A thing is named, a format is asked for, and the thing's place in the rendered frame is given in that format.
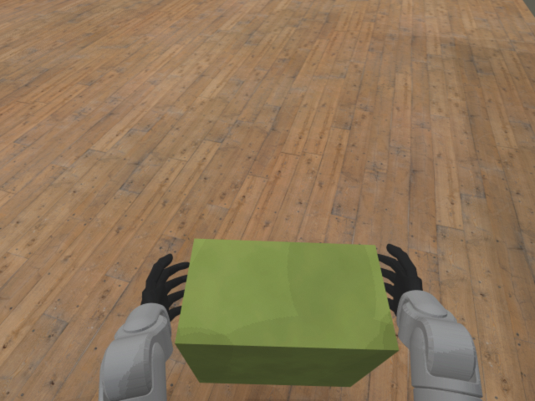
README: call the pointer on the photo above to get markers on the robot left forearm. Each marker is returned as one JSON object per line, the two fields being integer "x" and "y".
{"x": 134, "y": 364}

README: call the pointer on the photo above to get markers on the robot right hand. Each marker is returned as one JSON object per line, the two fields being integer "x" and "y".
{"x": 405, "y": 279}

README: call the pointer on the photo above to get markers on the robot right forearm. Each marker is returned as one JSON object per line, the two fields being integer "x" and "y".
{"x": 443, "y": 360}

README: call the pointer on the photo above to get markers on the robot left hand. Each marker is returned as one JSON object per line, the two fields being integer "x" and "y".
{"x": 156, "y": 287}

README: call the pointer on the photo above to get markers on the carton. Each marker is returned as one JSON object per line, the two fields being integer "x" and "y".
{"x": 284, "y": 313}

